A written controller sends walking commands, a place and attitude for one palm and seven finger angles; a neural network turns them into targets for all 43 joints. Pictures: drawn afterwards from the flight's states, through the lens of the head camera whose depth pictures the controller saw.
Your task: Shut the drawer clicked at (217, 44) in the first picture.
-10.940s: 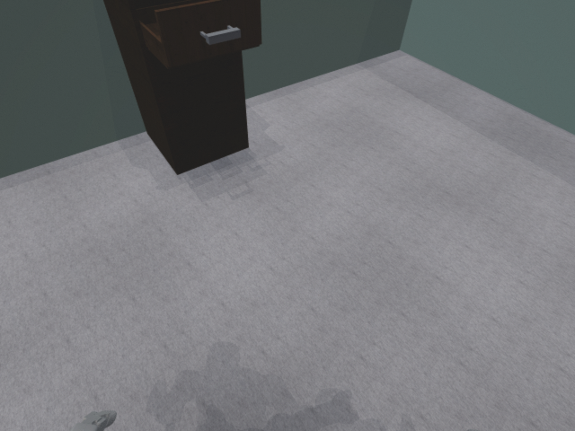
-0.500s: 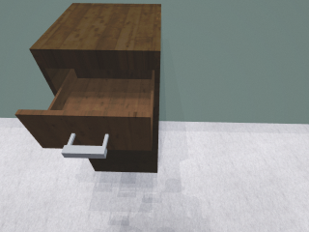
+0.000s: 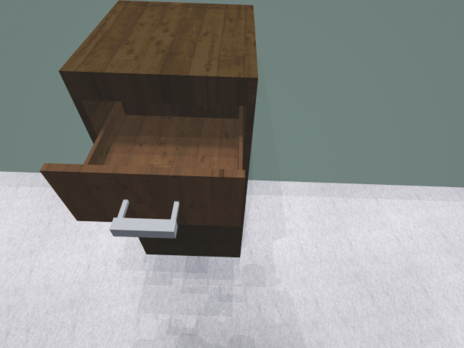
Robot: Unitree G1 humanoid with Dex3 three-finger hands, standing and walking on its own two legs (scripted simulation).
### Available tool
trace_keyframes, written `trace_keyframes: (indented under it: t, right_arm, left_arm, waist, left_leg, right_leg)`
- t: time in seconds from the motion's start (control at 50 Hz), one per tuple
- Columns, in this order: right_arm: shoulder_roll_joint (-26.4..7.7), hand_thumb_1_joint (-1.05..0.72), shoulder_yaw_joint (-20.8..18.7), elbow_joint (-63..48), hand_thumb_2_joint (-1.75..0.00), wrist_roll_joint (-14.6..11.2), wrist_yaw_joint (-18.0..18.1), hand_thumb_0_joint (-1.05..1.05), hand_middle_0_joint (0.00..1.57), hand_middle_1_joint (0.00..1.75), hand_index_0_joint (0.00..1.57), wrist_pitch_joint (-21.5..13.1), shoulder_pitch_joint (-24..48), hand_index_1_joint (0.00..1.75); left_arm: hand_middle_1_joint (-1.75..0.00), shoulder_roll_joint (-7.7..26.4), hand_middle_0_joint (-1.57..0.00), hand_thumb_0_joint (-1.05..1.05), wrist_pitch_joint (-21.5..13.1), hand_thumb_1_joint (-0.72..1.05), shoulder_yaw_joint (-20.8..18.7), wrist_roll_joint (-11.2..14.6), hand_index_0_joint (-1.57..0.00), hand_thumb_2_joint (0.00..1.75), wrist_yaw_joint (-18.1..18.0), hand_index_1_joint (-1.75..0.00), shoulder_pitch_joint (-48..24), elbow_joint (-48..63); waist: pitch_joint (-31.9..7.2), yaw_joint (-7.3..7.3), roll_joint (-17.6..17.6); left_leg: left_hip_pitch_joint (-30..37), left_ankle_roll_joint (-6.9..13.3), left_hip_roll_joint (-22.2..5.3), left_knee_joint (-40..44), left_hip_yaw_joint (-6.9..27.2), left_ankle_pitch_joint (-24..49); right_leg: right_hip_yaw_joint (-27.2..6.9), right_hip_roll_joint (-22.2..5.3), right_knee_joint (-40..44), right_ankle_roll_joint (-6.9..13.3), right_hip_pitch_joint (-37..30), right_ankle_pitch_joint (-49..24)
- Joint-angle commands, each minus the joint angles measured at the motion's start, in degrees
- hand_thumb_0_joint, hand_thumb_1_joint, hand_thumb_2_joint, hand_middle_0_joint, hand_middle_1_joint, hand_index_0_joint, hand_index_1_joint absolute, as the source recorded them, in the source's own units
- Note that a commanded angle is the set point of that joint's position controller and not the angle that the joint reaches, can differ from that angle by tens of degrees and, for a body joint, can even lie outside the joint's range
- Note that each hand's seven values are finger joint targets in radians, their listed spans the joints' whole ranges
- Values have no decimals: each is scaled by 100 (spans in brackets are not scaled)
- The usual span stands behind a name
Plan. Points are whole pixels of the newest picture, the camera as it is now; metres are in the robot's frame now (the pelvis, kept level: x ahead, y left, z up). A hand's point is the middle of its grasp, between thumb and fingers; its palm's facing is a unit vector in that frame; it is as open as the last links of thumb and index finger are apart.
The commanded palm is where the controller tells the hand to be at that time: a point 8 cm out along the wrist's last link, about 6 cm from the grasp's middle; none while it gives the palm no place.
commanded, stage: come to a stop and stand still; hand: left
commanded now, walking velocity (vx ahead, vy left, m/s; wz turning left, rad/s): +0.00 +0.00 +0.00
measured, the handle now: (147, 216) +0.36 +0.20 -0.02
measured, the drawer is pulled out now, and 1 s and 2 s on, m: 0.22 0.22 0.22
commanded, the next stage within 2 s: look again from close up in 0.38 s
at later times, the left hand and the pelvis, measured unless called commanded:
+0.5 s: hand out of the picture +0.02 +0.18 -0.18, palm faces +0.01 -0.98 -0.19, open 7.3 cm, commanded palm none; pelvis +0.02 +0.01 +0.00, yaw +0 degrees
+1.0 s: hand out of the picture +0.00 +0.15 -0.18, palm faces +0.02 -0.98 -0.17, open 7.3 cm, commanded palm none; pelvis +0.01 -0.01 +0.00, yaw +0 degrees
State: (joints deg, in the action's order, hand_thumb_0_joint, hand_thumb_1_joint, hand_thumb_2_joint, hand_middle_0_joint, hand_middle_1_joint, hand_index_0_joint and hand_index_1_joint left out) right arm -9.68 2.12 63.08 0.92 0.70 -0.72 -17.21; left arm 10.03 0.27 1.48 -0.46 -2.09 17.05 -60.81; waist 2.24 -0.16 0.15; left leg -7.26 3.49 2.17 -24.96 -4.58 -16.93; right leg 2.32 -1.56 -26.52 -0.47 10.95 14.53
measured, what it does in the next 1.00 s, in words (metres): stands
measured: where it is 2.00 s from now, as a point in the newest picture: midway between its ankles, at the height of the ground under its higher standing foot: outside the picture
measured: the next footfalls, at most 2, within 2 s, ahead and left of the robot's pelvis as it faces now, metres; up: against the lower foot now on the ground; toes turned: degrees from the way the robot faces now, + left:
none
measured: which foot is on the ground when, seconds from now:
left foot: down 0.00-1.00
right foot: down 0.00-1.00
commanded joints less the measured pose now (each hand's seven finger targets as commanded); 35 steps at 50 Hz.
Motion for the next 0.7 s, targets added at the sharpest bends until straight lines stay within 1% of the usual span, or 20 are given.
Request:
trace_keyframes:
  t: [0.0, 0.06, 0.12, 0.14, 0.16, 0.18, 0.22, 0.32, 0.38, 0.44, 0.46, 0.6, 0.68]
  right_arm:
    - [-655, -90, -131, -118, -90, -39, 100, 0, 20, 30, 20, -131, -212, 30]
    - [-646, -90, -133, -53, -90, -44, 129, 0, 20, 30, 20, -146, -276, 30]
    - [-609, -90, -136, -4, -90, -48, 149, 0, 20, 30, 20, -146, -281, 30]
    - [-604, -90, -139, 13, -90, -49, 155, 0, 20, 30, 20, -147, -282, 30]
    - [-610, -90, -133, 22, -90, -47, 163, 0, 20, 30, 20, -142, -276, 30]
    - [-594, -90, -136, 34, -90, -46, 165, 0, 20, 30, 20, -141, -281, 30]
    - [-585, -90, -137, 40, -90, -45, 169, 0, 20, 30, 20, -138, -261, 30]
    - [-556, -90, -132, 60, -90, -41, 174, 0, 20, 30, 20, -135, -249, 30]
    - [-566, -90, -135, 68, -90, -40, 182, 0, 20, 30, 20, -144, -278, 30]
    - [-533, -90, -135, 75, -90, -45, 181, 0, 20, 30, 20, -142, -267, 30]
    - [-545, -90, -136, 78, -90, -41, 179, 0, 20, 30, 20, -149, -252, 30]
    - [-486, -90, -138, 123, -90, -46, 171, 0, 20, 30, 20, -141, -281, 30]
    - [-457, -90, -136, 150, -90, -51, 172, 0, 20, 30, 20, -155, -319, 30]
  left_arm:
    - [-30, 523, -20, 0, -131, 90, -107, 22, -20, 90, -26, -30, 202, 129]
    - [-30, 487, -20, 0, -129, 90, -111, 21, -20, 90, -45, -30, 230, 59]
    - [-30, 451, -20, 0, -118, 90, -117, 21, -20, 90, -56, -30, 260, -1]
    - [-30, 445, -20, 0, -114, 90, -119, 19, -20, 90, -56, -30, 254, -7]
    - [-30, 424, -20, 0, -106, 90, -122, 19, -20, 90, -62, -30, 249, -22]
    - [-30, 413, -20, 0, -99, 90, -125, 17, -20, 90, -65, -30, 255, -32]
    - [-30, 397, -20, 0, -90, 90, -119, 15, -20, 90, -66, -30, 277, -67]
    - [-30, 371, -20, 0, -77, 90, -128, 11, -20, 90, -63, -30, 278, -84]
    - [-30, 382, -20, 0, -81, 90, -142, 13, -20, 90, -66, -30, 255, -74]
    - [-30, 375, -20, 0, -77, 90, -141, 14, -20, 90, -61, -30, 265, -76]
    - [-30, 363, -20, 0, -84, 90, -149, 11, -20, 90, -61, -30, 284, -77]
    - [-30, 353, -20, 0, -98, 90, -145, 10, -20, 90, -63, -30, 317, -101]
    - [-30, 346, -20, 0, -108, 90, -147, 11, -20, 90, -66, -30, 347, -105]
  waist:
    - [68, 27, -59]
    - [-16, 12, -64]
    - [42, 8, -66]
    - [45, 10, -91]
    - [113, 11, -72]
    - [142, 15, -125]
    - [209, 23, -88]
    - [270, 26, -81]
    - [181, 20, -47]
    - [209, 28, -63]
    - [161, 48, -40]
    - [184, 35, 29]
    - [117, 38, -8]
  left_leg:
    - [-361, -31, -831, 574, 757, 1387]
    - [-190, -29, -852, 492, 741, 2004]
    - [-140, -33, -849, 483, 721, 2097]
    - [-109, -27, -861, 488, 731, 2268]
    - [-125, -34, -864, 486, 723, 2280]
    - [-142, -37, -855, 506, 726, 2251]
    - [-142, -34, -848, 527, 731, 2166]
    - [-169, -29, -840, 595, 748, 2060]
    - [-96, -34, -843, 556, 745, 2305]
    - [-102, -24, -843, 611, 754, 2194]
    - [-70, -21, -837, 572, 745, 2205]
    - [-106, -31, -823, 610, 710, 1882]
    - [-64, -34, -826, 606, 709, 1984]
  right_leg:
    - [-434, -431, 243, 265, -277, -934]
    - [-379, -426, 145, 253, -337, -1206]
    - [-369, -435, 136, 250, -320, -1236]
    - [-353, -415, 114, 239, -312, -1270]
    - [-340, -414, 113, 233, -297, -1225]
    - [-340, -415, 117, 230, -295, -1173]
    - [-347, -418, 138, 221, -252, -1116]
    - [-358, -419, 160, 225, -249, -1063]
    - [-344, -423, 117, 223, -303, -1210]
    - [-352, -417, 151, 223, -297, -1156]
    - [-355, -433, 151, 219, -310, -1195]
    - [-413, -455, 237, 242, -321, -1233]
    - [-404, -465, 228, 246, -356, -1306]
